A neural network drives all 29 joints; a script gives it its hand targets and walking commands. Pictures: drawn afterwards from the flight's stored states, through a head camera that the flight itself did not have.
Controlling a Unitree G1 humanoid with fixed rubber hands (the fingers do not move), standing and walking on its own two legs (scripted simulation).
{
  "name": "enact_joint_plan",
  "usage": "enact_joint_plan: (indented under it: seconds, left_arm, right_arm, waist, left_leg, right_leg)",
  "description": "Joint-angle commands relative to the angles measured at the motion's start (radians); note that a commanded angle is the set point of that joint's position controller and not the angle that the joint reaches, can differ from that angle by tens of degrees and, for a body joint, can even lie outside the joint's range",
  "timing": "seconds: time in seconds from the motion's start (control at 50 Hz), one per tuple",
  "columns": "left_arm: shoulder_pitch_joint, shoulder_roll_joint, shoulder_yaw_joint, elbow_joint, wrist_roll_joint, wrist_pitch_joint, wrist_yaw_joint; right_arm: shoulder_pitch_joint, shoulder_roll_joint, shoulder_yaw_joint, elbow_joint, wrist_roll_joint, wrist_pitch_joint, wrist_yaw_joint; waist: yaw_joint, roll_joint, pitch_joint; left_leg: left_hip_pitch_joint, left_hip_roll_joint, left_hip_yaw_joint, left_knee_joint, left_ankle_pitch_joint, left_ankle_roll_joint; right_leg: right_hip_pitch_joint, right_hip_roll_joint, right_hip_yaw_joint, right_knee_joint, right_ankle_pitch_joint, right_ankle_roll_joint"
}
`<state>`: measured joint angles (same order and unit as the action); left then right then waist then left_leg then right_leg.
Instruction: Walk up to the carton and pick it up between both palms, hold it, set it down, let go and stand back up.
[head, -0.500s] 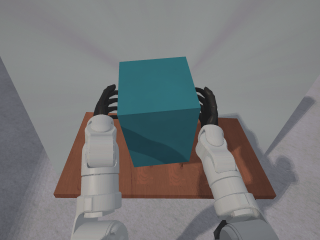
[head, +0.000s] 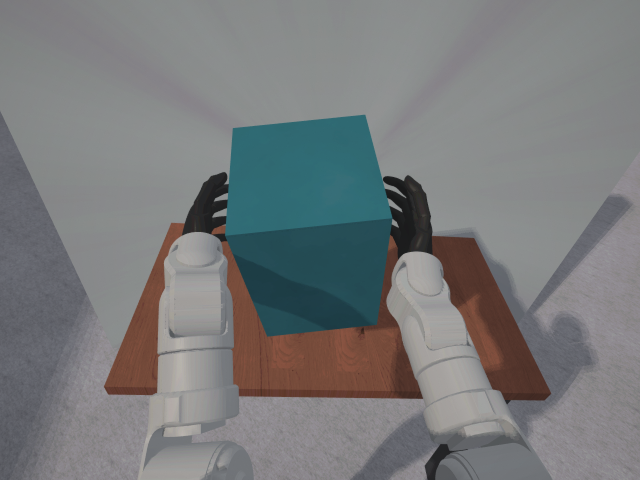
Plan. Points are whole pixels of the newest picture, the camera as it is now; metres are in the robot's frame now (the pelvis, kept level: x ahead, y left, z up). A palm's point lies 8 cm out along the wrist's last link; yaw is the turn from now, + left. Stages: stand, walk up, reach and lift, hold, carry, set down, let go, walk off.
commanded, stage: hold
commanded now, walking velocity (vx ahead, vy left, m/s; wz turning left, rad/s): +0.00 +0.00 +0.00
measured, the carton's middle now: (311, 235) +0.41 -0.01 +0.14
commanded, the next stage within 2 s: set down in 0.44 s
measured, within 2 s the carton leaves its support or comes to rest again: neither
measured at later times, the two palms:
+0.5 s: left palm (204, 239) +0.36 +0.12 +0.17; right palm (413, 247) +0.35 -0.12 +0.17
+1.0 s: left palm (205, 259) +0.37 +0.13 +0.13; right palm (401, 240) +0.38 -0.12 +0.16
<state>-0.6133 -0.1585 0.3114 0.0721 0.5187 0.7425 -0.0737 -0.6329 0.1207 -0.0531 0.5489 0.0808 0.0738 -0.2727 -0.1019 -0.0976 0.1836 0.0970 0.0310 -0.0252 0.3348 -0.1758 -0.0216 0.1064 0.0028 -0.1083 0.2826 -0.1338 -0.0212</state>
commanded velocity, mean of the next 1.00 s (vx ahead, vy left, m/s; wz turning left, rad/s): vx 0.00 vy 0.00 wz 0.00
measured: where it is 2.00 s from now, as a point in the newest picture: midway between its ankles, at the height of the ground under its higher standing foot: outside the picture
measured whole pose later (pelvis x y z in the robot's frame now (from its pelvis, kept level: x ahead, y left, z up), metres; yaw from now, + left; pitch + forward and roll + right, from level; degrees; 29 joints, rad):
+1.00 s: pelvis +0.02 +0.00 +0.00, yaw +1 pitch -12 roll -1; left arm -0.45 -0.17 0.24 0.14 0.44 0.51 -0.01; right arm -0.57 0.11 -0.09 0.59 0.01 -0.17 -0.19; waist -0.08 -0.06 0.16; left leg 0.08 0.02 -0.03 0.32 -0.19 -0.02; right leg 0.10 0.00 -0.12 0.25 -0.14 -0.01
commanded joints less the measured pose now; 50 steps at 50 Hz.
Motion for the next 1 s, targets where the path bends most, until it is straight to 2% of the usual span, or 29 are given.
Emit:
enact_joint_plan:
  seconds: [0.0,0.06,0.08,0.1,0.16,0.24,0.26,0.3,0.4,0.42,0.44,0.48,0.5,0.54,0.58,0.64,0.7,0.72,0.82,0.86,0.88,0.96,0.98]
  left_arm:
    - [-0.575,-0.362,-0.368,-0.08,-0.136,-0.067,-0.13]
    - [-0.582,-0.367,-0.379,-0.092,-0.144,-0.071,-0.128]
    - [-0.588,-0.375,-0.391,-0.131,-0.157,-0.076,-0.128]
    - [-0.568,-0.382,-0.391,-0.1,-0.149,-0.07,-0.127]
    - [-0.568,-0.379,-0.404,-0.147,-0.158,-0.076,-0.125]
    - [-0.548,-0.388,-0.389,-0.115,-0.137,-0.065,-0.121]
    - [-0.535,-0.382,-0.39,-0.126,-0.143,-0.066,-0.122]
    - [-0.544,-0.383,-0.395,-0.13,-0.148,-0.067,-0.12]
    - [-0.557,-0.388,-0.396,-0.133,-0.151,-0.07,-0.113]
    - [-0.55,-0.392,-0.399,-0.109,-0.151,-0.068,-0.11]
    - [-0.483,-0.4,-0.431,-0.12,-0.171,-0.07,-0.11]
    - [-0.48,-0.389,-0.43,-0.105,-0.168,-0.083,-0.106]
    - [-0.478,-0.388,-0.431,-0.101,-0.166,-0.089,-0.105]
    - [-0.474,-0.375,-0.423,-0.115,-0.171,-0.105,-0.102]
    - [-0.466,-0.354,-0.388,-0.075,-0.159,-0.124,-0.111]
    - [-0.506,-0.358,-0.362,-0.039,-0.154,-0.168,-0.12]
    - [-0.533,-0.373,-0.364,-0.025,-0.146,-0.215,-0.118]
    - [-0.542,-0.382,-0.377,-0.034,-0.152,-0.234,-0.114]
    - [-0.479,-0.437,-0.463,-0.071,-0.176,-0.298,-0.087]
    - [-0.431,-0.439,-0.482,-0.065,-0.18,-0.311,-0.079]
    - [-0.415,-0.43,-0.488,-0.064,-0.185,-0.316,-0.076]
    - [-0.37,-0.415,-0.493,-0.078,-0.194,-0.322,-0.07]
    - [-0.379,-0.407,-0.5,-0.085,-0.199,-0.323,-0.07]
  right_arm:
    - [-0.641,0.358,0.305,-0.197,0.007,-0.034,0.149]
    - [-0.643,0.358,0.313,-0.207,0.011,-0.037,0.15]
    - [-0.646,0.36,0.321,-0.23,0.018,-0.041,0.148]
    - [-0.634,0.357,0.321,-0.208,0.019,-0.038,0.146]
    - [-0.633,0.349,0.331,-0.234,0.034,-0.045,0.146]
    - [-0.61,0.338,0.319,-0.195,0.019,-0.036,0.156]
    - [-0.599,0.333,0.32,-0.202,0.022,-0.037,0.155]
    - [-0.617,0.342,0.326,-0.21,0.025,-0.04,0.156]
    - [-0.655,0.343,0.329,-0.232,0.031,-0.049,0.161]
    - [-0.646,0.351,0.336,-0.22,0.03,-0.048,0.161]
    - [-0.662,0.347,0.336,-0.327,0.018,-0.072,0.166]
    - [-0.688,0.347,0.333,-0.351,0.006,-0.1,0.167]
    - [-0.682,0.34,0.32,-0.341,-0.004,-0.111,0.168]
    - [-0.667,0.343,0.32,-0.32,-0.012,-0.123,0.171]
    - [-0.624,0.34,0.281,-0.259,-0.048,-0.13,0.171]
    - [-0.586,0.348,0.222,-0.163,-0.104,-0.149,0.184]
    - [-0.558,0.345,0.168,-0.096,-0.154,-0.178,0.2]
    - [-0.547,0.359,0.177,-0.089,-0.154,-0.191,0.203]
    - [-0.531,0.344,0.217,-0.085,-0.134,-0.257,0.208]
    - [-0.522,0.342,0.261,-0.104,-0.107,-0.272,0.204]
    - [-0.524,0.343,0.268,-0.107,-0.102,-0.278,0.2]
    - [-0.521,0.338,0.32,-0.141,-0.074,-0.284,0.191]
    - [-0.518,0.337,0.327,-0.152,-0.069,-0.284,0.186]
  waist:
    - [-0.016,0.079,-0.361]
    - [-0.02,0.098,-0.375]
    - [-0.021,0.097,-0.408]
    - [-0.029,0.113,-0.382]
    - [-0.027,0.104,-0.404]
    - [-0.03,0.119,-0.35]
    - [-0.021,0.115,-0.362]
    - [-0.025,0.11,-0.377]
    - [-0.001,0.101,-0.386]
    - [-0.005,0.101,-0.383]
    - [0.018,0.101,-0.407]
    - [0.016,0.082,-0.421]
    - [0.008,0.089,-0.433]
    - [0.03,0.077,-0.434]
    - [0.015,0.054,-0.374]
    - [0.012,0.071,-0.312]
    - [-0.006,0.1,-0.321]
    - [-0.001,0.121,-0.331]
    - [-0.019,0.165,-0.419]
    - [-0.002,0.145,-0.432]
    - [-0.012,0.133,-0.436]
    - [0.013,0.076,-0.429]
    - [0.005,0.066,-0.432]
  left_leg:
    - [-0.023,-0.049,0.124,-0.056,0.115,0.038]
    - [-0.023,-0.048,0.124,-0.055,0.145,0.031]
    - [-0.003,-0.051,0.121,-0.048,0.179,0.029]
    - [0.005,-0.05,0.123,-0.047,0.187,0.022]
    - [0.016,-0.046,0.115,-0.033,0.237,0.017]
    - [0.007,-0.042,0.113,-0.049,0.205,0.019]
    - [0.007,-0.039,0.112,-0.047,0.215,0.018]
    - [0.007,-0.042,0.113,-0.046,0.214,0.022]
    - [-0.004,-0.035,0.112,-0.045,0.2,0.026]
    - [0.009,-0.039,0.114,-0.045,0.201,0.025]
    - [-0.025,-0.047,0.091,-0.044,0.202,0.027]
    - [-0.034,-0.047,0.085,-0.043,0.185,0.029]
    - [-0.026,-0.048,0.084,-0.041,0.177,0.03]
    - [-0.019,-0.045,0.089,-0.04,0.168,0.037]
    - [-0.042,-0.043,0.092,-0.064,0.118,0.039]
    - [-0.069,-0.037,0.1,-0.1,0.028,0.047]
    - [-0.064,-0.034,0.106,-0.11,0.028,0.038]
    - [-0.058,-0.038,0.108,-0.104,0.05,0.034]
    - [0.054,-0.035,0.097,-0.028,0.31,-0.003]
    - [0.072,-0.03,0.086,-0.011,0.379,-0.002]
    - [0.061,-0.032,0.084,-0.005,0.382,-0.007]
    - [0.0,-0.033,0.085,-0.022,0.364,0.001]
    - [-0.008,-0.033,0.077,-0.025,0.362,0.005]
  right_leg:
    - [0.124,0.022,-0.068,-0.023,0.081,0.05]
    - [0.133,0.026,-0.067,-0.017,0.109,0.047]
    - [0.145,0.031,-0.072,-0.016,0.136,0.049]
    - [0.142,0.033,-0.072,-0.02,0.135,0.046]
    - [0.146,0.036,-0.071,-0.013,0.169,0.045]
    - [0.125,0.04,-0.073,-0.021,0.108,0.04]
    - [0.133,0.039,-0.071,-0.021,0.12,0.038]
    - [0.141,0.041,-0.074,-0.013,0.146,0.041]
    - [0.133,0.042,-0.074,-0.014,0.111,0.038]
    - [0.121,0.042,-0.071,-0.016,0.111,0.036]
    - [0.128,0.026,-0.057,-0.031,0.111,0.046]
    - [0.112,0.021,-0.056,-0.038,0.106,0.049]
    - [0.102,0.019,-0.06,-0.039,0.106,0.051]
    - [0.097,0.016,-0.062,-0.039,0.093,0.051]
    - [0.094,0.009,-0.059,-0.053,0.05,0.055]
    - [0.066,-0.001,-0.064,-0.071,-0.058,0.056]
    - [0.069,-0.002,-0.07,-0.069,-0.068,0.051]
    - [0.077,0.0,-0.07,-0.061,-0.042,0.05]
    - [0.074,0.01,-0.079,-0.039,0.137,0.037]
    - [0.089,0.016,-0.073,-0.033,0.216,0.04]
    - [0.104,0.012,-0.069,-0.023,0.256,0.039]
    - [0.174,0.007,-0.054,-0.006,0.335,0.055]
    - [0.182,0.006,-0.05,0.0,0.352,0.06]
